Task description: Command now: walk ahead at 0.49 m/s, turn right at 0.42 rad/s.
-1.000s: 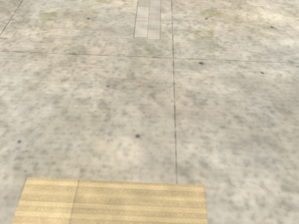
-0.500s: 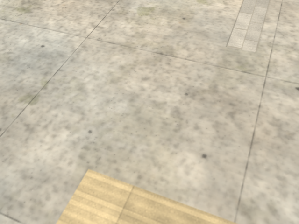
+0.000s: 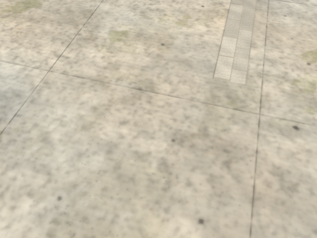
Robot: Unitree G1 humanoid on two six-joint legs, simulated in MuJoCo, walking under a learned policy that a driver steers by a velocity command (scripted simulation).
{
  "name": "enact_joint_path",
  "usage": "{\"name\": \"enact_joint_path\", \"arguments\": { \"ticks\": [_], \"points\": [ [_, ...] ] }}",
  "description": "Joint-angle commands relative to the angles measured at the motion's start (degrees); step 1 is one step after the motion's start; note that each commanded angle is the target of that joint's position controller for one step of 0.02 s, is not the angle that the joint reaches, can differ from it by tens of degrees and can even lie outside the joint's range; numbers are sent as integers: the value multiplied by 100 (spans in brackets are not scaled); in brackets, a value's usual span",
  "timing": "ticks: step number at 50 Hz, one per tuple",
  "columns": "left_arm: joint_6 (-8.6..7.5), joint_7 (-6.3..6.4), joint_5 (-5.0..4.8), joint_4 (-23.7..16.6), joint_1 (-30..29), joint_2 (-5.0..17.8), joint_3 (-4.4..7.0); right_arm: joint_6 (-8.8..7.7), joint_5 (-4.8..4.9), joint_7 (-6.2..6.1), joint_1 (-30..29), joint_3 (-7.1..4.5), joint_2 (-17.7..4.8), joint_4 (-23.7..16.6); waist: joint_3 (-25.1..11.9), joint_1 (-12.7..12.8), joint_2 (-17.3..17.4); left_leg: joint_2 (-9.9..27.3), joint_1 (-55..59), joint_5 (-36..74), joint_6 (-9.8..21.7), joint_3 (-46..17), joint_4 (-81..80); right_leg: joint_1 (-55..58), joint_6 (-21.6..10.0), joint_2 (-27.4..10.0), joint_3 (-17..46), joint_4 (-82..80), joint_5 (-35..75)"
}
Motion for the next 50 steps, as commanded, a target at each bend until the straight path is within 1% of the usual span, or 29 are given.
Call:
{"name": "enact_joint_path", "arguments": {
  "ticks": [1,4,6,7,8,9,10,11,12,13,14,16,18,23,28,30,31,32,33,34,35,36,37,38,39,41,44,47,50],
  "points": [
    [-80,-58,21,-575,-755,36,-67,-58,11,-90,246,-78,-644,-149,439,-145,503,1637,-413,3856,178,-162,-266,260,-111,220,-505,-791,254],
    [-71,-33,46,-613,-591,186,-15,12,-26,-178,280,-106,-856,-101,138,37,644,1809,254,5941,70,55,538,744,-421,635,-784,-1080,-440],
    [-60,8,62,-447,114,389,82,104,-72,-228,122,-162,-1051,-159,-300,412,811,1918,332,6900,71,140,1751,1543,-706,963,-832,-1138,-1096],
    [-89,32,77,-286,671,564,172,151,-89,-213,61,-182,-1112,-223,-635,658,785,1938,112,6456,117,111,2720,2243,-868,1083,-695,-1408,-1282],
    [-125,90,134,-77,1421,825,305,168,-62,-161,-97,-198,-1149,-331,-985,1089,476,1766,-673,5145,33,194,4217,3390,-1113,925,-246,-1994,-1272],
    [-100,172,182,-84,1585,1549,513,122,17,-52,247,-77,-508,-645,-1511,761,-830,938,-2889,499,-232,139,6431,5196,-1880,-822,2242,-1953,-1022],
    [-36,141,-36,-163,1451,1621,542,54,36,5,-225,-137,-768,-947,-1913,771,-660,98,-4295,-1348,-340,-1076,7594,5720,-2469,-1425,4587,-2936,-1166],
    [-14,186,-100,-168,1135,1473,504,-35,4,44,-722,-121,-807,-1116,-1028,694,-83,584,-4871,-721,-278,-1521,7352,5105,-2221,-1315,3698,-3181,-1126],
    [-25,209,-106,-177,879,1159,427,-101,35,59,-730,-108,-804,-1146,-547,467,242,796,-4689,-306,-271,-1473,6817,4366,-1948,-1150,3141,-3310,-748],
    [-55,226,-86,-192,643,935,363,-80,12,47,-632,-118,-781,-1078,-169,184,507,960,-4360,-176,-317,-1453,6317,3697,-1667,-856,2601,-3390,-82],
    [-102,254,-119,-206,497,794,310,33,-92,46,-549,-107,-741,-1090,-100,-2,490,1047,-3970,-140,-422,-1465,5992,3225,-1526,-581,2195,-3456,361],
    [-234,244,-149,-218,503,825,288,253,-204,84,-425,-86,-632,-1102,-211,-136,324,1072,-3630,-95,-586,-1372,5583,2906,-1433,-271,1771,-3502,989],
    [-299,231,-153,-186,673,1009,329,353,-202,114,-654,-75,-589,-1242,-201,-117,186,1073,-3735,187,-719,-1244,5120,2787,-1373,-84,1571,-3553,1248],
    [-261,231,-155,-149,1256,1050,345,377,-155,142,-1853,-51,-612,-1716,-85,341,-132,980,-4313,1217,-841,-1175,3718,3241,-1069,81,1685,-3506,1121],
    [-225,287,-75,-184,1606,1132,361,287,-92,183,-2636,6,-661,-2064,-80,640,-238,692,-4315,1455,-718,-1211,2669,3877,-1017,-68,2029,-3140,1446],
    [-231,334,-46,-266,1484,1218,382,235,-68,179,-2557,-8,-772,-2124,-91,517,-298,615,-3870,1321,-598,-1328,2245,3915,-889,-181,2230,-2947,1575],
    [-238,350,-38,-337,1289,1284,397,209,-57,164,-2265,-33,-857,-2064,-131,337,-332,550,-3357,1156,-518,-1357,2006,3764,-770,-193,2269,-2803,1710],
    [-261,344,-28,-395,1085,1342,404,180,-50,130,-1756,-80,-969,-1907,-295,104,-348,419,-2630,944,-409,-1290,1864,3606,-645,-157,2202,-2479,2242],
    [-291,308,-45,-395,1017,1341,396,129,-59,75,-1020,-147,-1087,-1664,-644,-215,-161,295,-1722,968,-289,-1169,1596,3524,-525,57,2026,-1680,2672],
    [-337,256,-84,-395,1064,1176,345,55,-133,2,-248,-218,-1273,-1503,-1161,-557,148,722,-552,832,-104,-1501,1442,3048,-402,421,1724,-489,2084],
    [-371,238,-189,-562,1438,607,194,40,-282,-79,410,-306,-1718,-1537,-1973,-578,1018,2244,738,-296,275,-3433,1241,1995,-246,923,1202,1230,-292],
    [-346,225,-188,-599,2000,640,190,143,-213,-37,181,-396,-1931,-1454,-2179,-118,2191,2942,991,-573,859,-5922,317,812,-161,1459,889,2210,-2948],
    [-259,270,-16,-367,1852,898,204,192,-134,16,-343,-305,-1356,-1567,-1201,29,1006,2775,182,-1355,853,-5444,260,407,-189,977,1029,2619,-2513],
    [-246,212,37,-411,1333,890,191,182,-80,52,-654,-212,-937,-1607,-586,-22,365,2443,-559,-1166,770,-4500,187,468,-162,805,950,2436,-2056],
    [-240,172,27,-490,1072,797,171,165,-105,66,-767,-161,-775,-1550,-305,48,303,2134,-998,-515,613,-3776,67,568,-143,649,902,2098,-1848],
    [-156,97,97,-521,980,708,135,73,-82,66,-586,-142,-766,-1344,-217,135,709,1769,-1322,657,510,-2933,-35,808,-67,525,830,1744,-1747],
    [-100,54,108,-579,796,648,100,-72,6,122,-234,-166,-828,-1123,-297,172,734,1733,-1174,1671,639,-2474,-135,599,10,527,734,1491,-1557],
    [-107,6,123,-816,51,565,21,-55,25,121,-25,-172,-821,-974,-96,76,678,1663,-1059,1670,687,-2122,-416,111,146,270,454,812,-1015],
    [-149,-35,102,-1043,-716,354,-114,-17,58,136,234,-162,-788,-816,11,-108,677,1428,-1155,2016,600,-1760,-428,369,248,158,61,-304,-449]
  ]
}}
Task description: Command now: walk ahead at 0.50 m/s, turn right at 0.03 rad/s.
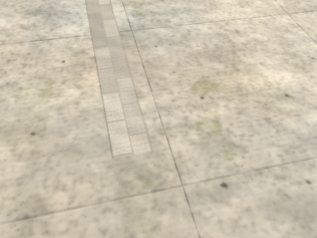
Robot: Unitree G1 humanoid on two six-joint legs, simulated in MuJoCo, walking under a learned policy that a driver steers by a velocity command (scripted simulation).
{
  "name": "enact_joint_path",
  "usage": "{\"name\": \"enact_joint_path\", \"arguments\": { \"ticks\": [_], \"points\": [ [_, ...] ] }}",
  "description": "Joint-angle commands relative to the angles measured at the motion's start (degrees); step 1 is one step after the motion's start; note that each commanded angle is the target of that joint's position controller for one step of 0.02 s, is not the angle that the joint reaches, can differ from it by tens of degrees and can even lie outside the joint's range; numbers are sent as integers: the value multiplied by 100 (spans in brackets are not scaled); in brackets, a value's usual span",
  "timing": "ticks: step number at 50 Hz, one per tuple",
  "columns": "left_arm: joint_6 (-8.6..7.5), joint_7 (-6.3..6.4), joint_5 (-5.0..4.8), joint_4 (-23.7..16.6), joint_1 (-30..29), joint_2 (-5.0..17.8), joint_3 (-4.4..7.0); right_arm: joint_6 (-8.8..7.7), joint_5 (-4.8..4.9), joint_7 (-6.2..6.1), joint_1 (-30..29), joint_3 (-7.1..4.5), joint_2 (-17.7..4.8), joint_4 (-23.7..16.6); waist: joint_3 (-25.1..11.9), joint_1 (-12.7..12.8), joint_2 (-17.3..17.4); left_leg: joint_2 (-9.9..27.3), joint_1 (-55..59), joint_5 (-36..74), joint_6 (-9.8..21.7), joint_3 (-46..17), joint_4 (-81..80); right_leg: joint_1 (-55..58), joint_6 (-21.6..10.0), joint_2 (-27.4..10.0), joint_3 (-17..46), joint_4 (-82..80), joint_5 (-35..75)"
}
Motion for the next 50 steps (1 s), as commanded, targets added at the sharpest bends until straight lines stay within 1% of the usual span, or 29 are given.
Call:
{"name": "enact_joint_path", "arguments": {
  "ticks": [1,4,6,7,8,9,10,11,12,13,14,15,17,20,23,27,29,30,31,32,33,34,36,40,41,43,44,46,50],
  "points": [
    [-97,-33,-27,-531,-705,72,-79,-70,38,1,74,-139,-706,-194,258,19,792,1255,-271,1660,735,-853,-651,122,113,-65,-395,-973,511],
    [-144,13,-78,-615,-973,137,-96,-20,9,-11,326,-184,-880,-71,222,-57,795,1374,-87,2165,722,-1009,-316,529,107,113,-495,-1546,456],
    [-194,68,-90,-635,-933,233,-69,18,-12,-33,315,-210,-963,-35,193,26,812,1492,72,2390,677,-1218,-31,821,22,191,-450,-1817,206],
    [-228,100,-85,-578,-710,290,-42,35,-19,-46,268,-221,-994,-25,123,153,812,1500,110,2536,627,-1293,218,1162,-28,263,-433,-2034,56],
    [-281,147,-55,-418,-212,361,5,51,12,-52,189,-227,-1009,-19,-72,417,693,1361,22,2847,538,-1209,794,1884,-113,374,-463,-2466,113],
    [-360,223,36,-180,536,608,104,43,54,-44,211,-195,-882,-28,-555,697,411,1047,-389,2626,421,-980,1796,3056,-266,145,-215,-2654,176],
    [-401,316,167,-114,1517,1095,223,12,87,-35,70,-111,-572,-303,-1381,1087,-281,663,-1344,892,284,-683,3398,4374,-562,-1319,1257,-2814,-541],
    [-294,330,108,-89,1524,1547,360,58,216,-70,622,-48,-157,-442,-1742,779,-1407,-55,-2927,-1988,158,-258,4813,5073,-1101,-2452,3265,-3464,-1021],
    [-244,312,-31,-146,1206,986,252,171,50,-128,385,-193,-732,-248,-1037,710,-370,247,-3197,-1789,181,-654,5269,4366,-1092,-2206,3090,-3523,-739],
    [-274,294,-85,-173,800,588,136,190,29,-96,176,-207,-610,-252,-409,502,-116,382,-3121,-1375,151,-757,5216,3732,-1025,-1914,2173,-3519,468],
    [-320,271,-101,-149,597,360,79,213,19,-83,121,-181,-439,-221,-191,355,-76,492,-2895,-1189,67,-726,5049,3298,-953,-1649,1452,-3557,1828],
    [-365,278,-120,-113,516,210,34,274,-33,-72,100,-197,-400,-187,-117,237,-181,550,-2685,-1151,-15,-688,4889,3031,-867,-1433,926,-3549,2729],
    [-444,279,-146,-1,529,181,19,389,-99,-38,197,-203,-286,-147,-237,66,-293,426,-2291,-971,-153,-589,4793,2737,-843,-1217,336,-3511,4003],
    [-479,298,-174,167,580,302,42,462,-107,-9,-12,-196,-191,-194,-303,-44,-304,324,-2271,-519,-273,-535,4286,2672,-911,-1113,-121,-3550,4471],
    [-410,315,-173,318,572,307,23,484,-102,-9,-581,-85,-55,-317,-218,59,-448,354,-1871,16,-307,-290,3050,2436,-829,-877,-555,-3532,4277],
    [-311,314,-184,603,914,443,73,451,-83,-84,-917,-38,-160,-339,-311,242,-417,311,-1389,194,-188,-130,2174,2649,-840,-1001,-384,-3209,3906],
    [-242,344,-233,671,822,441,80,374,-104,-117,-788,-26,-160,-252,-267,106,-239,304,-900,545,-55,-112,1366,2571,-699,-963,-285,-2848,3117],
    [-220,359,-218,727,936,384,69,304,-142,-142,-684,-38,-278,-186,-305,68,66,439,-423,1269,-1,-331,769,2431,-481,-776,-282,-2560,2318],
    [-214,375,-160,699,1174,222,22,228,-182,-184,-434,-115,-675,-129,-606,128,623,1241,298,3094,86,-1035,860,2093,-252,-495,-438,-2090,906],
    [-146,387,-228,825,1840,-220,-77,251,-121,-212,-471,-130,-875,-147,-901,412,1469,2203,642,4686,773,-1868,986,1807,-85,65,-681,-1547,-1545],
    [19,432,-269,1007,1782,-26,-42,315,13,-229,-430,-80,-620,-89,-970,145,1388,2325,364,3695,1247,-2217,701,1791,-69,239,-459,-1256,-2358],
    [115,444,-246,939,1435,140,12,350,-4,-239,-629,-42,-530,-98,-514,153,1214,2178,-36,2703,1250,-2221,366,1616,-44,279,-352,-1075,-2474],
    [231,421,-195,935,1083,71,24,408,-68,-290,-1090,45,-372,-108,-207,306,1084,1836,-581,1588,934,-1878,0,1763,12,199,-200,-1148,-2062],
    [276,445,-154,1326,1434,-210,-51,442,11,-311,-1430,56,-338,34,-213,538,876,1298,-1038,566,495,-1234,25,2608,123,269,-321,-2101,-864],
    [266,458,-148,1394,1451,-220,-63,459,41,-301,-1427,46,-352,93,-148,550,805,1214,-1179,36,374,-1191,47,2807,118,242,-312,-2544,-393],
    [209,475,-79,1370,1259,-48,-70,494,51,-262,-1294,27,-317,198,122,373,700,1045,-1470,-1040,48,-1245,-19,2863,69,-154,122,-3062,-155],
    [192,466,-130,1411,1152,81,-45,526,80,-237,-1193,2,-278,250,467,234,373,825,-1324,-988,-22,-1068,-66,2207,5,-169,222,-3076,-611],
    [127,453,-168,1498,1074,-73,-77,515,31,-227,-1073,-5,-246,415,476,196,54,794,-751,-299,-3,-965,243,1888,-13,-209,280,-3306,-645],
    [47,498,-189,1586,1032,-92,-77,445,19,-228,-961,-3,-200,647,163,174,124,786,-448,421,18,-875,448,2170,-70,-255,314,-3392,-232]
  ]
}}
Over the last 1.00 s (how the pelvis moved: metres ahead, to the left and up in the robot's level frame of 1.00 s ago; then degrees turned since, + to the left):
0.55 -0.08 0.01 -27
